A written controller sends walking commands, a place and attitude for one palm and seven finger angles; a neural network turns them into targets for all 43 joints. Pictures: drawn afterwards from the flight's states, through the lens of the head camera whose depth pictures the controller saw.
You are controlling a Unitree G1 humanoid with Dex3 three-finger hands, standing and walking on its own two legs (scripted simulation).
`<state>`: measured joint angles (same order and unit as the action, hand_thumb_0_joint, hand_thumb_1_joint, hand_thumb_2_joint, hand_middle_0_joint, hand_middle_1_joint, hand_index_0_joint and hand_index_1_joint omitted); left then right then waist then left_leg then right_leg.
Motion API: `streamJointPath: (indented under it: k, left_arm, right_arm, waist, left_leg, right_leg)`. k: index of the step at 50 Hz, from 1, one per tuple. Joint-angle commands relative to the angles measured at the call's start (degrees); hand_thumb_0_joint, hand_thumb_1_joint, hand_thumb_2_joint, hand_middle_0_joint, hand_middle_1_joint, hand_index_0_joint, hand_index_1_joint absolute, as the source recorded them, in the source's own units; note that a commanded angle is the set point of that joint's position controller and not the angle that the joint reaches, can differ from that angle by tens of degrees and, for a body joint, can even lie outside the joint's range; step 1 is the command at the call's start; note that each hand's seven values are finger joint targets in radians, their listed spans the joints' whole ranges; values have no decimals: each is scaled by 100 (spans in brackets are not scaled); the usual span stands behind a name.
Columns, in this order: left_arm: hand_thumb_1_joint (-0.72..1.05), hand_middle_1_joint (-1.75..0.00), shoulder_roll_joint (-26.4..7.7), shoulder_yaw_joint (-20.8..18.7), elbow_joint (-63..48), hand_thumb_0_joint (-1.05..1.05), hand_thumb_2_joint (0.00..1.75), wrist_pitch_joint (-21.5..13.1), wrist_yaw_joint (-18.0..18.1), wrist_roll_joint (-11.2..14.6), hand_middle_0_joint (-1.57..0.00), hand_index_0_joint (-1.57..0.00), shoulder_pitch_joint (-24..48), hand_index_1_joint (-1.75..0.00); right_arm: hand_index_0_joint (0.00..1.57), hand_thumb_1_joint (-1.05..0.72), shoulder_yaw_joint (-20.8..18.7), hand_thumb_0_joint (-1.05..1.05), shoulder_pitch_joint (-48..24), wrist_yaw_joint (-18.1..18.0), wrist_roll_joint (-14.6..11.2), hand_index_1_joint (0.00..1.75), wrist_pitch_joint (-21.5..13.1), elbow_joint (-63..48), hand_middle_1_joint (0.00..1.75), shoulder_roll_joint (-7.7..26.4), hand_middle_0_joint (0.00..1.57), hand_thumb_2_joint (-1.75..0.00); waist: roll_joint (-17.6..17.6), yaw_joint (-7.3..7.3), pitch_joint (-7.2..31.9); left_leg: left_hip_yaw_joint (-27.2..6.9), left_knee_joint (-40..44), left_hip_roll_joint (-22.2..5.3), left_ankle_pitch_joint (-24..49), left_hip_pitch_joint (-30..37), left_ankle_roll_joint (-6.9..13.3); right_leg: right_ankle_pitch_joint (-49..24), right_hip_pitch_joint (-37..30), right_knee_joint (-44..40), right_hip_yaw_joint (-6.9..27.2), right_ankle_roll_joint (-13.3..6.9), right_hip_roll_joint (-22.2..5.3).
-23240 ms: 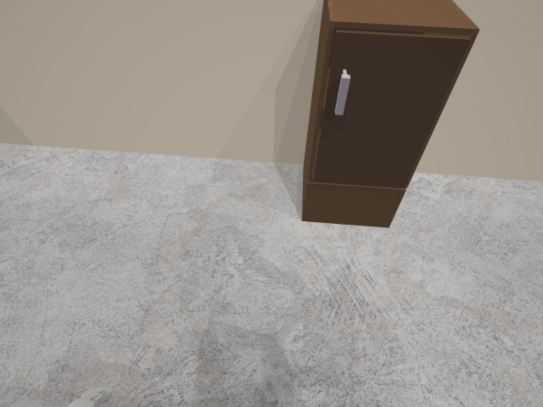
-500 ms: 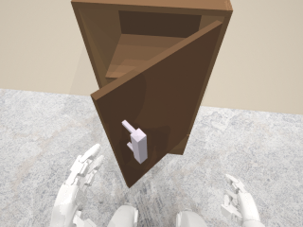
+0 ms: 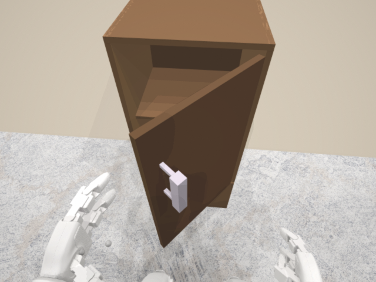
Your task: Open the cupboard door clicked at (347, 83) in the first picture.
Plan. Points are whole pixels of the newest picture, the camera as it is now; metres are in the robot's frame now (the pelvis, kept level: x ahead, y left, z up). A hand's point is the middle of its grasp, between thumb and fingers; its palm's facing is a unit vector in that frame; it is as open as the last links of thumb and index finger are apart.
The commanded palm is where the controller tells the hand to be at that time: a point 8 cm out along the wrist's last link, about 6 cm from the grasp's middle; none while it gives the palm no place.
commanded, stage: draw the hand back to the body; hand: left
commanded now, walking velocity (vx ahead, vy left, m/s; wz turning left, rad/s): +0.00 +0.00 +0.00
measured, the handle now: (172, 186) +0.32 +0.06 +0.03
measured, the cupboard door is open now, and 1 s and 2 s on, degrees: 49 49 49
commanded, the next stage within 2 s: step back with the hand held close in 1.24 s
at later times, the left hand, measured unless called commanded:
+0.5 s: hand (43, 209) +0.20 +0.23 +0.16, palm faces +0.28 -0.88 -0.39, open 13.4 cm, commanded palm +0.16 +0.27 +0.19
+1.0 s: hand (0, 150) +0.24 +0.26 +0.25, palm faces +0.46 -0.79 -0.41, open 7.9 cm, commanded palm +0.19 +0.29 +0.25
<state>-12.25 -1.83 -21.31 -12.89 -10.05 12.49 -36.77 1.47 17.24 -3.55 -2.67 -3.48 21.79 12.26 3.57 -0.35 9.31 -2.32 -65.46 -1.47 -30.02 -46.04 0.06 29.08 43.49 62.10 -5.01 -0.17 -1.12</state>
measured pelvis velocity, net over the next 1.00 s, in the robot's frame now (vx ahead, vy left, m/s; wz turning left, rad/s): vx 0.05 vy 0.00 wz -0.02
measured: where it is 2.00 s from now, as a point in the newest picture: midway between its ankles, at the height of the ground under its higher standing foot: outside the picture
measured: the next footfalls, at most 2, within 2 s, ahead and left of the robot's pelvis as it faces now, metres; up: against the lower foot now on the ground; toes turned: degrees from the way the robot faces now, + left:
none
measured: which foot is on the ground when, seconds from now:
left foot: down 0.00-1.00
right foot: down 0.00-1.00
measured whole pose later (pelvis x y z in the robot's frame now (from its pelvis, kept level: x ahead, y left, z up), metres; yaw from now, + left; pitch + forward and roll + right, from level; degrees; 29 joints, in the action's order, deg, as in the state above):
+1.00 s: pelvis +0.05 +0.00 +0.08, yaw -1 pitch -4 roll +0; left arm -19.7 -19.9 -23.7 -2.4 6.8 3.1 -25.7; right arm 2.0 11.0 -5.1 0.0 -6.2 35.4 13.5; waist 3.8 4.0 -1.1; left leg 0.6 -25.5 -0.6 -16.2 -5.2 0.2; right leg 15.5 4.4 24.0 -2.8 0.4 -1.0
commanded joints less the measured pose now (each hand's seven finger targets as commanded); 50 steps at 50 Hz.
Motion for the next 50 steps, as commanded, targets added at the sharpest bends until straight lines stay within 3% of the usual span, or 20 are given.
streamJointPath:
  k: [1, 3, 5, 8, 9, 10, 11, 12, 16, 18, 26, 32, 38, 42, 43, 46, 48, 50]
  left_arm:
    - [-50, -30, -584, -485, -1234, 0, 30, -323, -26, 96, -15, -15, -31, -30]
    - [-50, -30, -795, -713, -1458, 0, 30, -383, 18, 148, -15, -15, 105, -30]
    - [-43, -30, -713, -691, -1604, 0, 33, -417, 10, 207, -15, -15, 25, -30]
    - [-32, -30, -840, -902, -1607, 0, 37, -351, -40, 307, -16, -16, 61, -30]
    - [-29, -30, -1593, -1002, -1874, 0, 39, 136, 751, -613, -16, -16, -136, -30]
    - [-26, -30, -1035, -722, -1882, 0, 40, 448, 1096, -711, -16, -16, -295, -30]
    - [-22, -30, -894, -640, -1842, 0, 42, 602, 1264, -765, -16, -16, -234, -30]
    - [-18, -30, -813, -563, -1826, 0, 43, 729, 1390, -870, -16, -16, -256, -30]
    - [-5, -30, -1108, -827, -1806, 0, 50, 942, 1721, -1049, -17, -17, -62, -30]
    - [2, -30, -1295, -1010, -1789, 0, 52, 979, 1826, -1088, -17, -17, 192, -30]
    - [31, -30, -1404, -1357, -1839, 0, 64, 951, 1944, -1123, -18, -18, 715, -30]
    - [51, -30, -1502, -1761, -1580, 0, 74, 905, 1888, -1050, -19, -19, 880, -30]
    - [73, -30, -1850, -2290, -1661, 0, 82, 795, 1870, -1005, -19, -19, 1293, -30]
    - [87, -30, -1928, -2505, -1691, 0, 88, 722, 1864, -955, -20, -20, 1589, -30]
    - [90, -30, -2010, -2613, -1632, 0, 90, 715, 1863, -947, -20, -20, 1638, -30]
    - [90, -30, -1546, -2245, -1147, 0, 90, 779, 1759, -920, -20, -20, 1324, -30]
    - [90, -30, -1502, -2176, -1020, 0, 90, 779, 1717, -919, -20, -20, 1337, -30]
    - [90, -30, -1636, -2255, -1237, 0, 90, 732, 1715, -926, -20, -20, 1442, -30]
  right_arm:
    - [20, -90, -278, 0, -563, -81, 26, 30, -446, -1029, 30, 653, 20, -90]
    - [20, -90, -260, 0, -567, -79, 20, 30, -494, -1005, 30, 656, 20, -90]
    - [20, -90, -231, 0, -553, -64, 3, 30, -567, -998, 30, 618, 20, -90]
    - [20, -90, -217, 0, -581, -66, -21, 30, -639, -891, 30, 658, 20, -90]
    - [20, -90, -186, 0, -579, -257, 38, 30, -503, -925, 30, 616, 20, -90]
    - [20, -90, -124, 0, -558, -321, 62, 30, -453, -947, 30, 491, 20, -90]
    - [20, -90, -121, 0, -524, -340, 63, 30, -433, -902, 30, 505, 20, -90]
    - [20, -90, -105, 0, -527, -345, 78, 30, -400, -832, 30, 503, 20, -90]
    - [20, -90, -52, 0, -662, -387, 121, 30, -392, -666, 30, 547, 20, -90]
    - [20, -90, -28, 0, -729, -431, 147, 30, -432, -573, 30, 589, 20, -90]
    - [20, -90, 52, 0, -844, -401, 200, 30, -692, -171, 30, 599, 20, -90]
    - [20, -90, 10, 0, -1034, -334, 237, 30, -728, 93, 30, 603, 20, -90]
    - [20, -90, -42, 0, -1188, -300, 274, 30, -697, 278, 30, 631, 20, -90]
    - [20, -90, -77, 0, -1233, -271, 289, 30, -687, 370, 30, 629, 20, -90]
    - [20, -90, -93, 0, -1281, -286, 299, 30, -686, 410, 30, 644, 20, -90]
    - [20, -90, -125, 0, -1246, -215, 295, 30, -595, 466, 30, 647, 20, -90]
    - [20, -90, -178, 0, -1289, -205, 289, 30, -549, 479, 30, 682, 20, -90]
    - [20, -90, -193, 0, -1300, -193, 306, 30, -520, 451, 30, 684, 20, -90]
  waist:
    - [-225, 60, 227]
    - [-26, 114, 274]
    - [171, 143, 329]
    - [142, 143, 252]
    - [214, 440, 493]
    - [206, 259, 117]
    - [5, 205, -41]
    - [200, 197, -129]
    - [-155, 217, -234]
    - [-147, 242, -270]
    - [136, 307, -418]
    - [-123, 382, -621]
    - [201, 468, -537]
    - [67, 453, -517]
    - [196, 475, -540]
    - [-93, 430, -790]
    - [-208, 420, -856]
    - [-171, 437, -667]
  left_leg:
    - [-56, 1443, 220, 577, 616, 93]
    - [-50, 1536, 224, 642, 738, 87]
    - [-61, 1663, 217, 794, 962, 71]
    - [-81, 1776, 192, 953, 1092, 63]
    - [29, 2159, 108, 1060, 1350, 86]
    - [41, 2259, 123, 992, 1421, 84]
    - [-10, 2303, 104, 1009, 1414, 68]
    - [15, 2349, 85, 1085, 1503, 82]
    - [-2, 2642, 57, 1417, 1922, 108]
    - [12, 2814, 63, 1469, 2145, 123]
    - [-32, 3501, 42, 2111, 2959, 64]
    - [73, 3866, 19, 2676, 3361, 47]
    - [173, 4113, 24, 3199, 3766, 38]
    - [211, 4231, 38, 3251, 3973, 54]
    - [242, 4227, 54, 3325, 4010, 61]
    - [271, 4308, 21, 3377, 4052, 77]
    - [293, 4363, 29, 3240, 4082, 95]
    - [322, 4369, 56, 3263, 4172, 118]
  right_leg:
    - [-274, -594, -1312, 79, -103, 250]
    - [-330, -801, -1368, 102, -134, 249]
    - [-542, -884, -1373, 40, -140, 270]
    - [-751, -1089, -1483, 16, -141, 295]
    - [-872, -1370, -1804, 321, -200, 103]
    - [-806, -1284, -1963, 250, -161, 82]
    - [-827, -1291, -2005, 195, -149, 78]
    - [-873, -1376, -2049, 168, -142, 70]
    - [-1171, -1826, -2373, 114, -122, 69]
    - [-1231, -2044, -2573, 129, -126, 54]
    - [-1708, -2772, -3058, 95, -116, 43]
    - [-2252, -3306, -3439, 96, -101, 57]
    - [-2724, -3750, -3742, 149, -123, 54]
    - [-2861, -3868, -3896, 159, -101, 74]
    - [-2973, -3919, -3956, 183, -116, 71]
    - [-2986, -3836, -4032, 156, -64, 84]
    - [-2921, -3835, -4136, 166, -63, 93]
    - [-3008, -3930, -4143, 192, -49, 84]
